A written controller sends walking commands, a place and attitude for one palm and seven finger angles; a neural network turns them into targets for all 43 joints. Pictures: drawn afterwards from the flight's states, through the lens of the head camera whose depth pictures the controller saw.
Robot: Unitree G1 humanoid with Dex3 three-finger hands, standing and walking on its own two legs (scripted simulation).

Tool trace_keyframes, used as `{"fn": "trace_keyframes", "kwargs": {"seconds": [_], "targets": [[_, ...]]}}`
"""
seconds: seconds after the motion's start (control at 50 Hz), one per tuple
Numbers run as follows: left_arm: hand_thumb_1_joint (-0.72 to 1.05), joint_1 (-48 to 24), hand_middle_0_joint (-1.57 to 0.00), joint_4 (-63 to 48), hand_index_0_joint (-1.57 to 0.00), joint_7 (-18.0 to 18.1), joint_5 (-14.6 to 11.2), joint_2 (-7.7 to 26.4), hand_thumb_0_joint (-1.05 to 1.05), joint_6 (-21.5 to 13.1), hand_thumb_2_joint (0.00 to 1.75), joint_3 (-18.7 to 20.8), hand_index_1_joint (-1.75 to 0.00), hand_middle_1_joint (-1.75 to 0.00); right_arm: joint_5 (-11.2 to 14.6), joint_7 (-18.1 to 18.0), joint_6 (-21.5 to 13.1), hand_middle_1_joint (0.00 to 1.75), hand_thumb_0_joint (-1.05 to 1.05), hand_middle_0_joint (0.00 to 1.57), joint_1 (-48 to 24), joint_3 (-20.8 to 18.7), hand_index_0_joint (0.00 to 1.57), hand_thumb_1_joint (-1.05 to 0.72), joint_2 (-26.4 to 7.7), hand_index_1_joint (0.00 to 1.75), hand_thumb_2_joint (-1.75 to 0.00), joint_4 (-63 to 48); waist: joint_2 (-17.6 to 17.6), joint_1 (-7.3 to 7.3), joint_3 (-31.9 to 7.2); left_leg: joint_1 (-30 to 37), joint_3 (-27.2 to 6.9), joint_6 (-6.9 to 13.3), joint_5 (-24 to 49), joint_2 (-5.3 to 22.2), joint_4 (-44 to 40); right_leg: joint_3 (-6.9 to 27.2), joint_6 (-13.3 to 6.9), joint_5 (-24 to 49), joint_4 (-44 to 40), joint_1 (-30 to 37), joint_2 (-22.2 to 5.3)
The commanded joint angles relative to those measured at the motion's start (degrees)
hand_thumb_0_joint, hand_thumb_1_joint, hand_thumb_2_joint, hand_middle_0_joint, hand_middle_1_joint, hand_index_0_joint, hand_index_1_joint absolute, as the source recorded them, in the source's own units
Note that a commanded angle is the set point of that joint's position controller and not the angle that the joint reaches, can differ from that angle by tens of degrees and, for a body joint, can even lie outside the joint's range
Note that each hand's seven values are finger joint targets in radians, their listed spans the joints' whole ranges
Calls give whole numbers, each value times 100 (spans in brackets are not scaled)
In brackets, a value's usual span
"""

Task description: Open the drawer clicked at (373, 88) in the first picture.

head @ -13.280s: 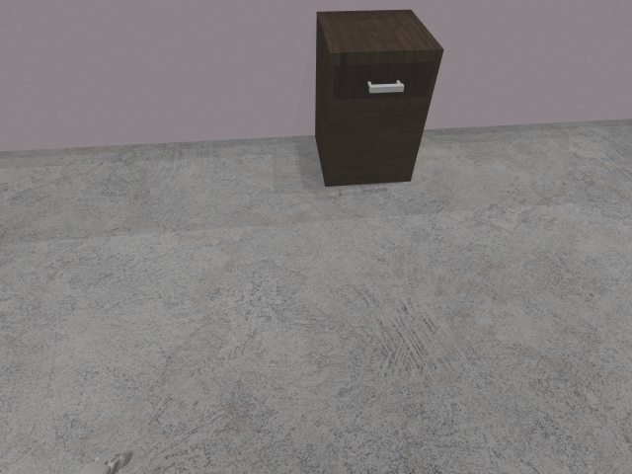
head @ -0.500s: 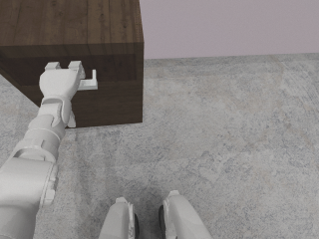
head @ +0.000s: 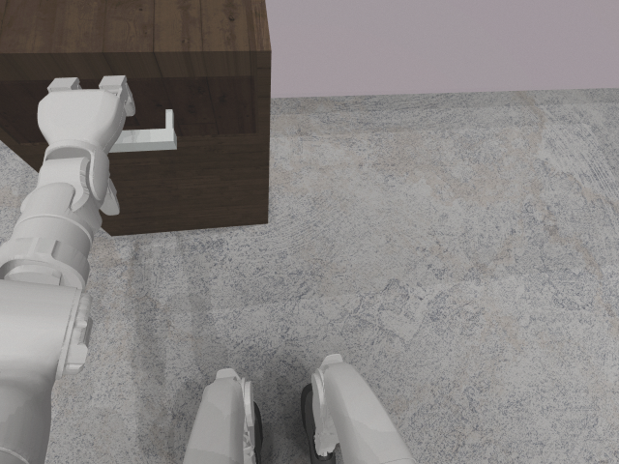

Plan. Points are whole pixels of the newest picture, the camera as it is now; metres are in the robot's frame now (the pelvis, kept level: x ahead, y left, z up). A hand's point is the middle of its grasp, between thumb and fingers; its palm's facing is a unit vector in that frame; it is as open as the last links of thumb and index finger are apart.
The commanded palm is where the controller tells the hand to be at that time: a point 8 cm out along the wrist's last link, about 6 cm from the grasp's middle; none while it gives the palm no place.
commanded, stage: move the hooked fingers above the handle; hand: left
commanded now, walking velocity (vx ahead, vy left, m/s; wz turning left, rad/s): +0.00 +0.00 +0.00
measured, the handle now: (130, 129) +0.61 +0.22 -0.10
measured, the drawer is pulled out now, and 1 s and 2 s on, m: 0.00 0.00 0.00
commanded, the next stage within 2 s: none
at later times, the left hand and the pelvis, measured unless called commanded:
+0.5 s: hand (93, 146) +0.54 +0.24 -0.04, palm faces -0.13 +0.00 -0.99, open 13.7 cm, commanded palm +0.55 +0.19 +0.01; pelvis +0.00 +0.01 +0.00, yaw -1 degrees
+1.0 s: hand (82, 155) +0.54 +0.26 -0.05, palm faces -0.07 +0.00 -1.00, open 13.8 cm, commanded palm +0.54 +0.20 +0.01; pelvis +0.00 +0.01 -0.01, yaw -1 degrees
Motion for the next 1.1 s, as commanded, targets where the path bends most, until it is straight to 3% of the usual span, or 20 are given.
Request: {"fn": "trace_keyframes", "kwargs": {"seconds": [0.0,0.04,0.1,0.16,0.24,0.32,0.36,0.4,0.44,0.48,0.52,0.56,0.66,0.74,0.86,0.9,0.96,1.0,1.06,1.08], "targets": [[-50,-2485,-30,-703,-30,317,113,435,0,-544,30,-13,-120,-120,-76,-110,-39,30,0,20,1179,-475,20,-90,-1162,30,-90,-8,810,-504,-2291,2176,-537,9,1185,179,-642,281,-14,426,-762,568,-36],[-50,-2450,-30,-417,-30,558,162,731,0,-459,30,262,-120,-120,-104,-94,21,30,0,20,1177,-422,20,-90,-1197,30,-90,-94,746,-448,-2172,1851,-490,0,1252,167,-555,243,-24,464,-613,512,-21],[-50,-2479,-30,-242,-30,965,347,1178,0,-180,30,625,-120,-120,-147,-53,132,30,0,20,1121,-374,20,-90,-1230,30,-90,-267,977,-267,-2493,1762,-432,-32,1658,153,-459,258,-50,712,-425,636,-19],[-50,-2665,-30,-616,-30,1264,548,1844,0,97,30,1020,-120,-120,-150,6,233,30,0,20,1095,-343,20,-90,-1263,30,-90,-451,1156,-96,-3372,1949,-377,-45,2138,175,-334,308,-30,1181,-264,1183,-15],[-50,-2702,-30,-1373,-30,1291,467,2211,0,312,30,1311,-120,-120,-66,74,274,30,0,20,1118,-420,20,-90,-1306,30,-90,-518,1349,81,-4627,2809,-520,-122,2833,247,-415,310,32,1846,-246,1877,-41],[-50,-2597,-30,-1327,-30,1056,212,2019,0,605,30,1120,-120,-120,21,47,287,30,0,20,1144,-405,20,-90,-1312,30,-90,-439,902,-50,-4398,2674,-495,-28,2442,234,-610,314,100,1769,-518,2194,-40],[-50,-2686,-30,-1414,-30,817,101,1696,0,545,30,828,-120,-120,49,12,231,30,0,20,1166,-425,20,-90,-1287,30,-90,-357,865,-193,-4221,2803,-527,-7,2245,251,-713,310,112,1587,-672,2084,-31],[-50,-2906,-30,-1573,-30,544,16,963,0,372,30,246,-120,-120,45,-12,168,30,0,20,1193,-472,20,-90,-1228,30,-90,-243,885,-431,-4011,3154,-645,-1,2180,289,-773,301,121,1394,-813,1702,-44],[-50,-2629,-30,-1348,-30,323,-27,660,0,170,30,59,-120,-120,27,-42,135,30,0,20,1285,-508,20,-90,-1225,30,-90,-111,802,-450,-3512,3164,-695,-23,1942,289,-818,252,95,1067,-896,1375,-30],[-50,-2575,-30,-1077,-30,160,-111,248,0,-33,30,-239,-120,-120,-2,-67,102,30,0,20,1302,-498,20,-90,-1177,30,-90,-1,647,-614,-2818,2841,-638,12,1585,260,-810,243,81,794,-973,1062,-24],[-50,-2545,-30,-753,-30,133,-52,316,0,-237,30,-164,-120,-120,-42,-91,112,30,0,20,1309,-465,20,-90,-1183,30,-90,55,585,-639,-2294,2480,-609,21,1428,251,-761,227,44,664,-902,782,-31],[-50,-2309,-30,-564,-30,226,35,551,0,-364,30,83,-120,-120,-77,-98,161,30,0,20,1272,-427,20,-90,-1180,30,-90,-24,633,-494,-2170,2213,-528,15,1547,208,-677,220,-14,717,-778,747,-14],[-50,-1993,-30,-623,-30,853,346,1527,0,-360,30,919,-120,-120,-165,-58,320,30,0,20,1094,-329,20,-90,-1171,30,-90,-378,903,-23,-2754,1827,-351,-20,2164,162,-428,300,-67,1222,-376,1144,14],[-50,-1860,-30,-1277,-30,1383,455,2228,0,-112,30,1513,-120,-120,-160,46,391,30,0,20,964,-350,20,-90,-1211,30,-90,-625,975,305,-3870,2061,-315,-52,2675,199,-362,387,-12,1950,-185,1996,-17],[-50,-2497,-30,-1575,-30,1407,242,2113,0,398,30,1296,-120,-120,2,86,335,30,0,20,1063,-453,20,-90,-1323,30,-90,-441,846,39,-4424,2772,-577,-72,2561,281,-624,301,107,1840,-446,2147,-54],[-50,-2880,-30,-1940,-30,1147,81,1689,0,310,30,973,-120,-120,26,50,250,30,0,20,1095,-529,20,-90,-1297,30,-90,-355,937,-169,-4751,3387,-712,-90,2708,328,-665,286,127,1817,-558,1948,-55],[-50,-2993,-30,-1839,-30,646,-97,454,0,166,30,-23,-120,-120,5,35,174,30,0,20,1223,-621,20,-90,-1254,30,-90,-35,1136,-475,-4135,3858,-868,-150,2488,346,-732,209,118,1347,-776,1204,-48],[-50,-3076,-30,-1742,-30,368,-121,-26,0,45,30,-457,-120,-120,-25,-7,155,30,0,20,1264,-627,20,-90,-1219,30,-90,87,1060,-634,-3545,3935,-968,-178,2309,366,-832,165,97,1112,-865,798,-61],[-50,-2783,-30,-887,-30,205,-88,-207,0,-66,30,-542,-120,-120,-68,-40,190,30,0,20,1288,-555,20,-90,-1184,30,-90,194,842,-718,-2380,3146,-844,-116,1691,285,-847,110,32,736,-878,391,-40],[-50,-2600,-30,-679,-30,223,-55,66,0,-114,30,-286,-120,-120,-83,-48,224,30,0,20,1285,-518,20,-90,-1202,30,-90,172,779,-627,-2178,2870,-778,-93,1609,266,-813,105,-1,683,-833,397,-37]]}}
